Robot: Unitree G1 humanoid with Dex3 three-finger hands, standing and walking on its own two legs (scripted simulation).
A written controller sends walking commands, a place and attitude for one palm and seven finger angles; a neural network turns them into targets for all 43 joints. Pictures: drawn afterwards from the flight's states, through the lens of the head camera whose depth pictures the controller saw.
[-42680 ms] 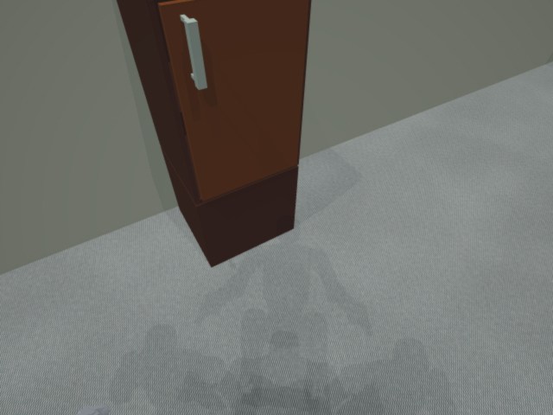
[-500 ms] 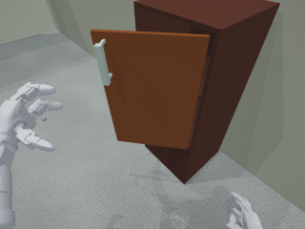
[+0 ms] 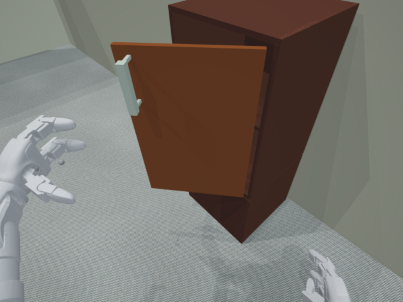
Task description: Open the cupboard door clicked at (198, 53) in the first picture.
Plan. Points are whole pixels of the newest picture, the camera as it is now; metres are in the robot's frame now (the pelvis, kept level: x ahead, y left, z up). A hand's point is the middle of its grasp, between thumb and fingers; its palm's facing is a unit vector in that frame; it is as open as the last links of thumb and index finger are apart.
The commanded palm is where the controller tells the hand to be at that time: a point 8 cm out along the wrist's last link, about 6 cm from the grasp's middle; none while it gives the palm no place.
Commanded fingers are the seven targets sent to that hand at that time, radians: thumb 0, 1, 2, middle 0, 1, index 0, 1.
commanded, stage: move the hooked fingers beside the handle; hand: left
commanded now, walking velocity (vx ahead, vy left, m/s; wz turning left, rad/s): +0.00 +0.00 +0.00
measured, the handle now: (131, 85) +0.59 +0.25 +0.15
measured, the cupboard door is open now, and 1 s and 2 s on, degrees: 40 40 40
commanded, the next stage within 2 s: none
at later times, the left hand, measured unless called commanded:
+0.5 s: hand (76, 137) +0.35 +0.28 +0.17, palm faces +0.00 -1.00 -0.02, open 14.0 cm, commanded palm +0.33 +0.33 +0.17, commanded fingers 0.00 -0.50 0.30 -0.30 -1.20 -0.30 -1.20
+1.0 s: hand (87, 117) +0.43 +0.29 +0.17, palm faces -0.03 -1.00 +0.01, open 14.0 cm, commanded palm +0.41 +0.34 +0.16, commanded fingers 0.00 -0.50 0.30 -0.30 -1.20 -0.30 -1.20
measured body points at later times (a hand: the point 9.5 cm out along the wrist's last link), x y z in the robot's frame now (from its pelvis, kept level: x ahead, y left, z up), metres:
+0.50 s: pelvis +0.00 +0.01 +0.00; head +0.00 +0.00 +0.45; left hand +0.35 +0.33 +0.18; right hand +0.14 -0.25 -0.09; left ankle +0.00 +0.13 -0.74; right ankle +0.00 -0.11 -0.74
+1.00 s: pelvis +0.00 +0.02 -0.01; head +0.04 +0.02 +0.44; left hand +0.42 +0.35 +0.17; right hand +0.07 -0.26 -0.11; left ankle +0.00 +0.13 -0.74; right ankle +0.00 -0.11 -0.74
